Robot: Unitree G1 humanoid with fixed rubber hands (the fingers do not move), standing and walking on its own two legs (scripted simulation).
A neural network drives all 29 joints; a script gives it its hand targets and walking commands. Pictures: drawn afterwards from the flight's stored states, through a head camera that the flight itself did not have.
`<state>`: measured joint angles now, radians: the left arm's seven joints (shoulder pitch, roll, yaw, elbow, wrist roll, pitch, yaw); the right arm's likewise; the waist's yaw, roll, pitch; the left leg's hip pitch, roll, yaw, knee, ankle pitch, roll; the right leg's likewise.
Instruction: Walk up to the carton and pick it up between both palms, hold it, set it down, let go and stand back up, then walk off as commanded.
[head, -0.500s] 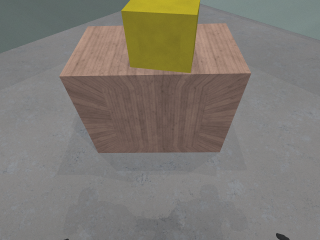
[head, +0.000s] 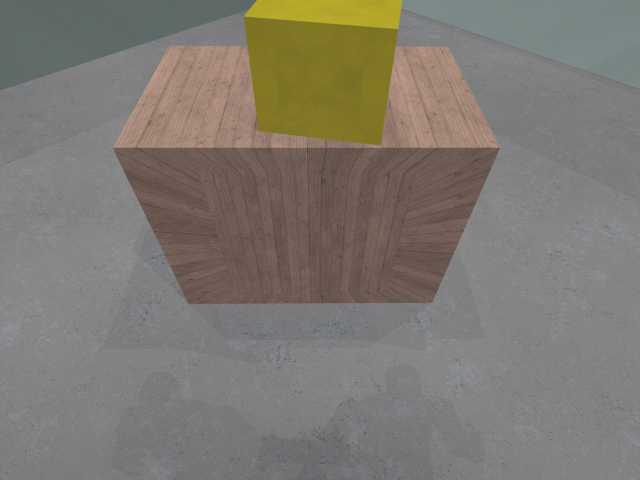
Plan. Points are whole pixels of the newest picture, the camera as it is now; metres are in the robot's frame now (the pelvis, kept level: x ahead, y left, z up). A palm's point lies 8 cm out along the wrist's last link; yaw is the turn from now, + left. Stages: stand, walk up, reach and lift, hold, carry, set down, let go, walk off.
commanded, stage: stand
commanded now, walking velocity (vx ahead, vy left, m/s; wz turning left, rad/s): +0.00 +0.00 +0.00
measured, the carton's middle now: (326, 67) +0.94 +0.01 +0.05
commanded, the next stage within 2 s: none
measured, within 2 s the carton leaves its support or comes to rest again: neither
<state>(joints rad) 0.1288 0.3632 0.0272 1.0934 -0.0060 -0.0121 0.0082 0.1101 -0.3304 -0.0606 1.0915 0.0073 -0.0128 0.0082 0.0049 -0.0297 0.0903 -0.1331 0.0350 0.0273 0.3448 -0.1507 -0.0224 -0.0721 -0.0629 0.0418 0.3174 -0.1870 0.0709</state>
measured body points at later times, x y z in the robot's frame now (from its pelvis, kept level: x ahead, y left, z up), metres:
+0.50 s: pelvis +0.02 +0.00 +0.00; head +0.04 +0.00 +0.45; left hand +0.10 +0.30 -0.13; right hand +0.10 -0.30 -0.13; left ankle +0.03 +0.13 -0.75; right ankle +0.00 -0.16 -0.75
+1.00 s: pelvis +0.02 -0.01 +0.00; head +0.03 -0.01 +0.45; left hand +0.09 +0.29 -0.13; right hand +0.09 -0.31 -0.13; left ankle +0.03 +0.13 -0.75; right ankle +0.00 -0.17 -0.75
